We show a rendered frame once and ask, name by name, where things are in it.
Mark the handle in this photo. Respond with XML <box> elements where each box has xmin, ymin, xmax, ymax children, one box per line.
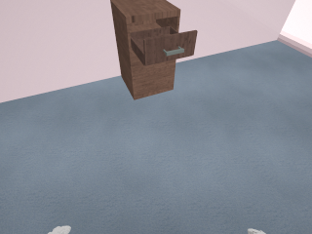
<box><xmin>163</xmin><ymin>46</ymin><xmax>184</xmax><ymax>56</ymax></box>

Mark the cabinet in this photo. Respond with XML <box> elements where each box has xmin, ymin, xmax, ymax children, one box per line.
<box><xmin>110</xmin><ymin>0</ymin><xmax>181</xmax><ymax>100</ymax></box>

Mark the drawer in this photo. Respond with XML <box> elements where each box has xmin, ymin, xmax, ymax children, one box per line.
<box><xmin>130</xmin><ymin>26</ymin><xmax>198</xmax><ymax>66</ymax></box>

